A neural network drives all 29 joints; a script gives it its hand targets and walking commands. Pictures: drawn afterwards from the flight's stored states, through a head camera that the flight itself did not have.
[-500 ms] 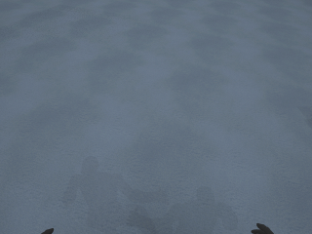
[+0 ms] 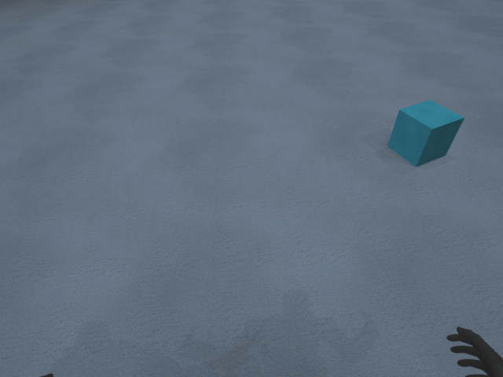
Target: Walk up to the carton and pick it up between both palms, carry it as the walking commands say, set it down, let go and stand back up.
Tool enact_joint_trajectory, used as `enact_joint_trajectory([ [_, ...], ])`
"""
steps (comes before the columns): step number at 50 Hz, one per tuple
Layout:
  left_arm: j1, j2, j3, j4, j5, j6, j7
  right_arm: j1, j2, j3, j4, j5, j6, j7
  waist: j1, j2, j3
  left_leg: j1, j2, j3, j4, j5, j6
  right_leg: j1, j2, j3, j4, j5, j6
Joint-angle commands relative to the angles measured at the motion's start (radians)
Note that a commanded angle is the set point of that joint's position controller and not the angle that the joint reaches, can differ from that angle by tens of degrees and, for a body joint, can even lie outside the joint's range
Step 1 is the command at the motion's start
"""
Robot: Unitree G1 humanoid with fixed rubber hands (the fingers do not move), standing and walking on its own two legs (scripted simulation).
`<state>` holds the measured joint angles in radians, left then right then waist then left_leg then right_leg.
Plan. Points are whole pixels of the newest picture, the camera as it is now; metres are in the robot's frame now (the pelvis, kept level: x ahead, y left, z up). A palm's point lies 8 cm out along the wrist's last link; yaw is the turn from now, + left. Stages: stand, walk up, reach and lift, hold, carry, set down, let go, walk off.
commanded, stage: walk up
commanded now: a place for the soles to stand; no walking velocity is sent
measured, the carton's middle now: (423, 133) +1.64 -0.98 -0.62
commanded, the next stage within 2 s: none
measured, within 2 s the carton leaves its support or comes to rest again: neither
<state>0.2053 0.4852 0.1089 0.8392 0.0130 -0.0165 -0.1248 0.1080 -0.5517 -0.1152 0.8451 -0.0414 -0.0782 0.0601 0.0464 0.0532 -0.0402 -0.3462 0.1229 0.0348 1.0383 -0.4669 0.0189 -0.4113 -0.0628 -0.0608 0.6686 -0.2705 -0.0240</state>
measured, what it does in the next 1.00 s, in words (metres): walks ahead, turning right: left foot, then right foot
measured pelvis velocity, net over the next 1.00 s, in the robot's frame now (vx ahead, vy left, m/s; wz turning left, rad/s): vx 0.49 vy -0.08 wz -0.75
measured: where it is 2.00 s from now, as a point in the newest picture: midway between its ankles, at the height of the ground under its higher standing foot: (328, 235)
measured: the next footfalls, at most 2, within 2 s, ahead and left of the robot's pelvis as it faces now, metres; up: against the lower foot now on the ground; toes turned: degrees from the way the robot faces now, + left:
left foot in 0.28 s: +0.31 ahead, +0.10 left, +0.00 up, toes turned -14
right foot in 0.72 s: +0.40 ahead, -0.19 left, +0.00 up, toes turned -41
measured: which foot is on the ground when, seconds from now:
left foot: up 0.00-0.26, down 0.28-0.74, up 0.76-1.00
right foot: down 0.00-0.28, up 0.30-0.70, down 0.72-1.00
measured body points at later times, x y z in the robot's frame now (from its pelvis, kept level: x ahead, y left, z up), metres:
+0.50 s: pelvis +0.24 +0.02 +0.02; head +0.25 +0.03 +0.47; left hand +0.57 +0.21 -0.05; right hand +0.11 -0.33 -0.04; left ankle +0.27 +0.11 -0.72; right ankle +0.22 -0.13 -0.67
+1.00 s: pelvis +0.49 -0.08 +0.01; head +0.50 -0.12 +0.46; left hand +0.77 +0.14 -0.06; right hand +0.40 -0.44 -0.07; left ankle +0.69 -0.03 -0.69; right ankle +0.37 -0.16 -0.72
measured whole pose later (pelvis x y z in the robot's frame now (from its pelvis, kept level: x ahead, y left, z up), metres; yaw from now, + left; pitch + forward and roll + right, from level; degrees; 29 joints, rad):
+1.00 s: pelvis +0.49 -0.08 +0.01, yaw -43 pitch +1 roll -1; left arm 0.34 0.49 0.08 0.80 -0.01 -0.11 -0.03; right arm 0.15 -0.48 -0.07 0.68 -0.03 -0.04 0.11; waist 0.04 0.06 0.05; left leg -0.58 0.14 -0.02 0.77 -0.23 0.00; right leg -0.22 0.01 0.03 0.55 -0.35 -0.01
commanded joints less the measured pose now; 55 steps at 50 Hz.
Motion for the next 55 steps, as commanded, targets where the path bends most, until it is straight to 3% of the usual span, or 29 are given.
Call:
enact_joint_trajectory([
  [1,-0.063,0.278,0.047,-0.078,-0.014,-0.022,0.027,0.005,-0.158,-0.018,-0.09,0.011,-0.028,0.011,-0.046,-0.21,0.054,-0.291,-0.018,-0.061,-0.038,0.097,-0.028,0.173,-0.164,0.486,-0.472,-0.398,-0.152],
  [3,-0.076,0.249,0.033,-0.098,-0.005,-0.029,0.02,0.077,-0.151,-0.022,-0.076,0.008,-0.02,0.018,-0.057,-0.241,0.022,-0.161,-0.052,-0.01,-0.142,0.124,-0.042,0.085,-0.106,0.387,-0.461,-0.309,-0.139],
  [6,-0.013,0.249,0.036,-0.105,0.003,-0.037,0.015,0.004,-0.108,-0.017,-0.126,0.01,-0.017,0.03,-0.025,-0.229,0.052,-0.18,-0.071,0.006,-0.26,0.151,-0.049,0.101,-0.128,0.428,-0.475,-0.34,-0.182],
  [9,-0.036,0.244,0.036,-0.135,0.0,-0.037,0.02,0.006,-0.092,-0.022,-0.143,0.016,-0.026,0.036,-0.044,-0.229,0.057,-0.113,-0.074,-0.019,-0.33,0.249,-0.047,0.085,-0.129,0.429,-0.465,-0.289,-0.172],
  [12,-0.115,0.236,0.028,-0.169,0.003,-0.032,0.026,0.126,-0.084,-0.036,-0.13,0.024,-0.033,0.034,-0.128,-0.213,0.05,0.145,-0.096,-0.006,-0.456,0.274,-0.032,-0.044,-0.102,0.391,-0.371,-0.261,-0.132],
  [13,-0.136,0.211,0.017,-0.179,0.007,-0.029,0.03,0.221,-0.094,-0.048,-0.106,0.023,-0.041,0.024,-0.179,-0.149,0.031,0.343,-0.112,-0.012,-0.519,0.261,-0.016,-0.163,-0.061,0.357,-0.236,-0.256,-0.102],
  [14,-0.123,0.147,-0.002,-0.189,0.011,-0.028,0.037,0.353,-0.143,-0.067,-0.083,0.01,-0.05,0.007,-0.243,0.069,-0.016,0.522,-0.062,-0.119,-0.627,0.049,0.016,-0.315,0.045,0.267,0.07,-0.294,-0.067],
  [15,-0.143,0.053,-0.035,-0.205,0.01,-0.041,0.048,0.448,-0.22,-0.084,-0.088,-0.022,-0.058,-0.01,-0.282,0.33,-0.016,0.523,0.168,-0.447,-0.798,-0.286,0.038,-0.433,0.162,0.186,0.459,-0.271,-0.026],
  [16,-0.043,0.079,-0.037,-0.188,0.009,-0.048,0.058,0.223,-0.262,-0.078,-0.165,-0.007,-0.063,-0.015,-0.147,0.197,-0.005,0.383,0.356,-0.763,-0.977,-0.532,0.108,-0.531,0.09,0.199,0.618,-0.12,-0.007],
  [17,-0.009,0.176,-0.023,-0.144,0.017,-0.052,0.056,0.09,-0.239,-0.069,-0.19,0.013,-0.065,-0.011,-0.081,0.079,0.027,0.211,0.36,-0.726,-0.975,-0.513,0.151,-0.431,0.001,0.197,0.616,-0.027,0.005],
  [18,0.013,0.22,-0.006,-0.095,0.006,-0.05,0.044,0.046,-0.187,-0.051,-0.179,0.013,-0.067,-0.003,-0.042,0.029,0.04,0.135,0.255,-0.521,-0.921,-0.365,0.138,-0.317,-0.043,0.191,0.536,-0.003,0.014],
  [20,-0.013,0.219,0.003,-0.053,-0.003,-0.039,0.024,0.076,-0.147,-0.038,-0.154,0.002,-0.061,0.001,-0.06,0.063,0.066,0.077,0.154,-0.233,-0.893,-0.178,0.122,-0.201,-0.063,0.139,0.356,0.006,0.043],
  [24,-0.182,0.146,-0.029,-0.112,-0.004,-0.035,-0.003,0.232,-0.18,-0.053,-0.114,0.013,-0.042,0.012,-0.146,0.054,0.101,0.259,0.182,-0.117,-0.92,0.021,0.123,-0.253,-0.037,0.072,0.133,0.093,0.025],
  [30,-0.32,0.107,-0.034,-0.116,-0.012,-0.033,-0.009,0.254,-0.184,-0.032,-0.117,0.011,-0.023,0.009,-0.163,0.062,0.083,0.352,0.165,0.104,-0.829,0.406,0.089,-0.151,0.023,-0.042,-0.075,0.157,0.009],
  [33,-0.3,0.098,-0.037,-0.099,-0.008,-0.027,0.01,0.245,-0.178,-0.032,-0.128,0.009,0.0,0.005,-0.135,0.067,0.058,0.358,0.176,0.159,-0.715,0.529,0.092,-0.03,0.07,-0.089,-0.123,0.091,-0.01],
  [34,-0.261,0.111,-0.031,-0.092,-0.006,-0.027,0.02,0.234,-0.175,-0.031,-0.137,0.012,0.006,0.004,-0.104,0.058,0.037,0.325,0.174,0.189,-0.628,0.615,0.092,0.07,0.09,-0.101,-0.15,0.063,-0.023],
  [35,-0.168,0.133,-0.018,-0.072,-0.007,-0.031,0.034,0.206,-0.169,-0.028,-0.154,0.016,0.01,0.003,-0.04,0.024,-0.006,0.23,0.154,0.238,-0.472,0.722,0.079,0.266,0.107,-0.107,-0.209,0.067,-0.051],
  [36,0.014,0.189,0.012,-0.039,-0.009,-0.038,0.053,0.178,-0.14,-0.019,-0.177,0.016,0.016,0.0,0.063,-0.051,-0.101,0.048,0.099,0.247,-0.204,0.685,0.054,0.564,0.091,-0.034,-0.217,-0.007,-0.105],
  [37,0.14,0.3,0.058,-0.048,0.001,-0.043,0.075,0.183,-0.082,-0.003,-0.223,0.024,0.012,-0.003,0.129,-0.239,-0.172,-0.34,-0.006,0.182,0.133,0.326,0.02,0.825,-0.188,0.458,-0.225,-0.239,-0.239],
  [38,0.123,0.339,0.063,-0.078,-0.017,-0.047,0.089,0.22,-0.095,-0.002,-0.232,0.033,0.011,-0.007,0.065,-0.185,-0.189,-0.514,-0.078,0.005,0.284,-0.01,0.008,0.824,-0.343,0.779,-0.294,-0.139,-0.337],
  [39,0.109,0.296,0.051,-0.099,-0.035,-0.051,0.1,0.167,-0.118,0.002,-0.244,0.031,0.011,-0.011,0.056,-0.038,-0.135,-0.508,-0.005,-0.093,0.258,0.054,0.019,0.739,-0.336,0.662,-0.301,-0.004,-0.312],
  [42,0.015,0.235,0.028,-0.117,-0.032,-0.081,0.112,0.172,-0.11,0.005,-0.214,0.014,0.011,-0.001,-0.031,-0.105,-0.05,-0.339,0.055,-0.096,0.005,0.082,-0.022,0.421,-0.193,0.35,-0.282,0.288,-0.223],
  [43,0.02,0.231,0.025,-0.117,-0.025,-0.089,0.111,0.19,-0.107,0.002,-0.199,0.006,0.015,0.01,-0.043,-0.118,-0.059,-0.269,0.034,-0.059,-0.014,0.088,-0.026,0.327,-0.161,0.308,-0.275,0.341,-0.222],
  [45,0.056,0.24,0.029,-0.118,-0.016,-0.106,0.105,0.132,-0.079,0.003,-0.214,0.01,0.025,0.028,-0.048,-0.128,-0.019,-0.237,0.022,-0.031,-0.101,0.127,-0.028,0.201,-0.14,0.285,-0.304,0.275,-0.231],
  [48,0.065,0.243,0.033,-0.119,-0.019,-0.113,0.096,0.05,-0.055,0.0,-0.217,0.011,0.025,0.055,-0.054,-0.165,0.034,-0.125,-0.018,0.01,-0.262,0.275,-0.027,0.059,-0.09,0.249,-0.34,0.07,-0.186],
  [52,0.043,0.253,0.029,-0.126,-0.024,-0.108,0.107,0.062,-0.079,-0.03,-0.196,0.018,0.021,0.071,-0.104,-0.194,0.06,0.066,-0.047,-0.004,-0.405,0.294,-0.009,-0.025,-0.128,0.27,-0.273,-0.043,-0.14],
  [53,0.045,0.231,0.02,-0.13,-0.025,-0.106,0.111,0.109,-0.105,-0.042,-0.178,0.014,0.016,0.066,-0.133,-0.148,0.031,0.196,-0.063,-0.012,-0.429,0.26,0.012,-0.073,-0.104,0.243,-0.171,0.018,-0.116],
  [54,0.065,0.191,0.005,-0.135,-0.029,-0.103,0.113,0.221,-0.15,-0.061,-0.15,0.005,0.006,0.052,-0.191,-0.029,-0.036,0.36,-0.048,-0.057,-0.505,0.147,0.047,-0.136,-0.027,0.17,0.091,0.057,-0.084],
  [55,0.114,0.105,-0.018,-0.162,-0.045,-0.107,0.12,0.3,-0.236,-0.083,-0.168,-0.012,-0.005,0.035,-0.225,0.259,-0.147,0.532,0.242,-0.481,-0.716,-0.215,0.118,-0.331,0.087,0.073,0.448,-0.138,-0.032],
])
